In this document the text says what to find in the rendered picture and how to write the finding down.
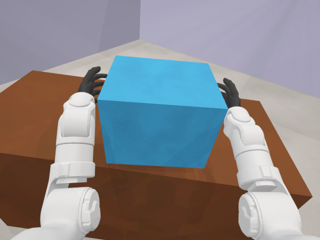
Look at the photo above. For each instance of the left robot forearm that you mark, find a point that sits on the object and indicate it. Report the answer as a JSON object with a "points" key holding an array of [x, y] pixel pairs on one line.
{"points": [[75, 142]]}

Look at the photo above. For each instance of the robot right hand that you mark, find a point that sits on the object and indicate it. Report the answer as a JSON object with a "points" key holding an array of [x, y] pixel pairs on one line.
{"points": [[231, 96]]}

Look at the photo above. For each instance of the robot left hand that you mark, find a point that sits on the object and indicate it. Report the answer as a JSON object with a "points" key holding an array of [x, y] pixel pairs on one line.
{"points": [[88, 83]]}

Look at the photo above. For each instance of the right robot forearm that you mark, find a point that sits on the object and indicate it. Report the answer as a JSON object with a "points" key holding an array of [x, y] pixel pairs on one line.
{"points": [[256, 172]]}

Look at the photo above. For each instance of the carton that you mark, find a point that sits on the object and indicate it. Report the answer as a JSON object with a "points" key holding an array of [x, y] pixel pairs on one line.
{"points": [[158, 112]]}

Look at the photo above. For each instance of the pedestal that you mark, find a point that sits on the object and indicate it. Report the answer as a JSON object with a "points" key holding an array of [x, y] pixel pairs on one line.
{"points": [[137, 202]]}

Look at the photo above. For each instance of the robot right upper arm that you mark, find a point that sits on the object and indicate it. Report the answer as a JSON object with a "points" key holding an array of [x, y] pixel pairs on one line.
{"points": [[270, 216]]}

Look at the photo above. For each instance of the robot left upper arm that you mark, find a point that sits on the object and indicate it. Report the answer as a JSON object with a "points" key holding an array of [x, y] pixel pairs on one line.
{"points": [[68, 214]]}

